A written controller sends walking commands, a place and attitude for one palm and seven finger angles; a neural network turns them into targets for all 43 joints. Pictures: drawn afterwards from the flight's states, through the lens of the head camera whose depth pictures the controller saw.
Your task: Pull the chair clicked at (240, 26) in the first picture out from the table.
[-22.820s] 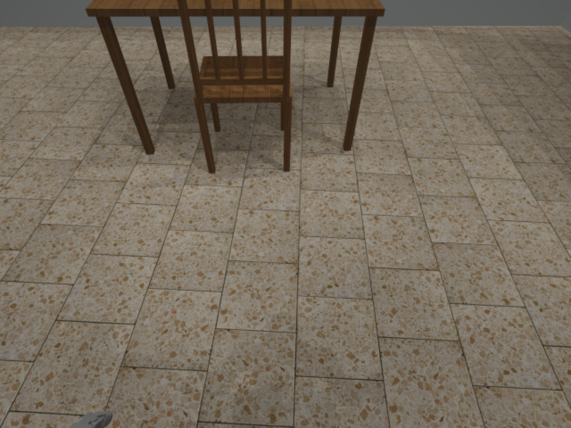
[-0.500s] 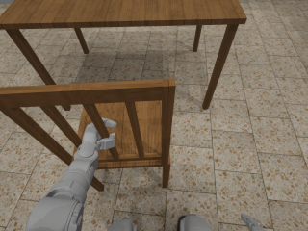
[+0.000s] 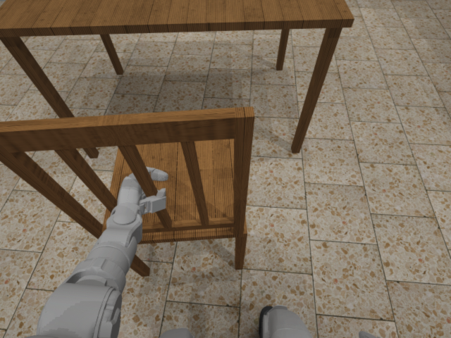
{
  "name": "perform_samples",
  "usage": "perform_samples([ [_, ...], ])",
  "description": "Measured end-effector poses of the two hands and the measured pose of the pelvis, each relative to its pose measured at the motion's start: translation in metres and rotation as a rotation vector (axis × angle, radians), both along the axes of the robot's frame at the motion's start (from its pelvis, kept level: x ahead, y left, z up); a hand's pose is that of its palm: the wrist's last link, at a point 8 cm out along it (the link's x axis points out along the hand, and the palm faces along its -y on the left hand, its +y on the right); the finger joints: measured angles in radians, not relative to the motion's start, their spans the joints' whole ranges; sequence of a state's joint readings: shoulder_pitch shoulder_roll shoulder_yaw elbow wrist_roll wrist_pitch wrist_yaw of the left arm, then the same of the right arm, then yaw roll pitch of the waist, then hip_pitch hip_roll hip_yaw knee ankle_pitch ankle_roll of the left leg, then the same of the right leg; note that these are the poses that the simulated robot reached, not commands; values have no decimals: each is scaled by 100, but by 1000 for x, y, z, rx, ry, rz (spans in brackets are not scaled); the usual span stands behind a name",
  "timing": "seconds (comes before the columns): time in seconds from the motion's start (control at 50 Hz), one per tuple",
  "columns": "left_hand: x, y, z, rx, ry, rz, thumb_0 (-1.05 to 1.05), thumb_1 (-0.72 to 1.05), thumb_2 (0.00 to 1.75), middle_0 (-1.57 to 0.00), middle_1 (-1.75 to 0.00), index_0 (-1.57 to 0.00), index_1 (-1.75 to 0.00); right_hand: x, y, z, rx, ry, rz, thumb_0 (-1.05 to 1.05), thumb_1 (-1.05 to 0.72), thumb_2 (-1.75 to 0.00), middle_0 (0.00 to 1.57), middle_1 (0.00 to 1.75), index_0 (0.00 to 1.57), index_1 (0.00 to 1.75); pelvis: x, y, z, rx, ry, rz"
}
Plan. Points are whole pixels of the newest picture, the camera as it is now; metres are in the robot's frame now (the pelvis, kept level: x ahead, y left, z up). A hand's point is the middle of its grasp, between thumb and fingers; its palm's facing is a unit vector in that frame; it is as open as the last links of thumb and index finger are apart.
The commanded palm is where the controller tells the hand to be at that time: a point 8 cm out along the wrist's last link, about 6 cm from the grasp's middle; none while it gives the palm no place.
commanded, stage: step backward, pulling the chair out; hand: left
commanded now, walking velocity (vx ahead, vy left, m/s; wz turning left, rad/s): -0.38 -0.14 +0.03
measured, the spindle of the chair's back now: (151, 193) +0.40 +0.16 -0.05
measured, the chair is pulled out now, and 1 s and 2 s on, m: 0.45 0.52 0.52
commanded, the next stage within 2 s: none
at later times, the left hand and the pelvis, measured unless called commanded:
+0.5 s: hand (158, 215) +0.34 +0.14 -0.04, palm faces +0.05 -0.98 -0.21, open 5.4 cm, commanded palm +0.34 +0.19 -0.03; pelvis -0.04 +0.00 +0.00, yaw -1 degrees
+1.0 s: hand (156, 227) +0.32 +0.14 -0.04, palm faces +0.06 -0.98 -0.21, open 5.4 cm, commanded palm +0.32 +0.19 -0.03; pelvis -0.03 -0.01 +0.00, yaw -2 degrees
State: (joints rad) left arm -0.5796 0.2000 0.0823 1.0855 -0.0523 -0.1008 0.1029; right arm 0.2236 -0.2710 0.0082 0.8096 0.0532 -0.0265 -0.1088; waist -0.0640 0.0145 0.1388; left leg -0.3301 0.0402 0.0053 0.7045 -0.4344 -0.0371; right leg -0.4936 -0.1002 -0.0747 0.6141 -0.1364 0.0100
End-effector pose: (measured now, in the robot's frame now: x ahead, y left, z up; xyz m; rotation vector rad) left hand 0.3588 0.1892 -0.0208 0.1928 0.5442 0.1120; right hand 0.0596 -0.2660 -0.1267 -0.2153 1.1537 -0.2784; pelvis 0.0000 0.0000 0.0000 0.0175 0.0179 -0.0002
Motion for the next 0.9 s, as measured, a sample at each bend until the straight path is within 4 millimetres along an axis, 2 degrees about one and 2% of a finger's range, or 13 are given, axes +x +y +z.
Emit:
perform_samples([
  [0.12, -4, 2, 0, -11, 9, -31, 8, 69, 77, -30, -132, -49, -145, -6, -1, 15, -52, 2, 3, 1, -91, -90, 20, 30, 20, 30, -8, 10, 5, 1, -5, -2],
  [0.28, -14, 2, 0, -4, -2, -20, 8, 68, 79, -32, -132, -49, -145, -6, 11, 8, 29, 10, 30, 1, -90, -90, 21, 30, 20, 30, -19, -3, 7, -39, -1, -5],
  [0.52, -41, -1, 0, 0, -7, -5, 7, 68, 79, -33, -130, -49, -145, -23, -2, 5, -6, -40, 3, 1, -90, -90, 21, 30, 20, 30, -46, -3, 0, -10, 9, -17],
  [0.74, -63, 0, 1, -4, 2, 9, 7, 68, 79, -33, -130, -49, -145, -42, -3, 0, 4, -41, -12, 1, -91, -90, 21, 30, 20, 30, -43, -5, -2, -3, 1, -26],
  [0.9, -64, 1, 1, -4, 8, 3, 7, 68, 79, -33, -130, -49, -145, -34, 3, 3, 8, -56, -10, 1, -90, -90, 21, 30, 20, 30, -35, -3, 1, -1, -7, -30],
])
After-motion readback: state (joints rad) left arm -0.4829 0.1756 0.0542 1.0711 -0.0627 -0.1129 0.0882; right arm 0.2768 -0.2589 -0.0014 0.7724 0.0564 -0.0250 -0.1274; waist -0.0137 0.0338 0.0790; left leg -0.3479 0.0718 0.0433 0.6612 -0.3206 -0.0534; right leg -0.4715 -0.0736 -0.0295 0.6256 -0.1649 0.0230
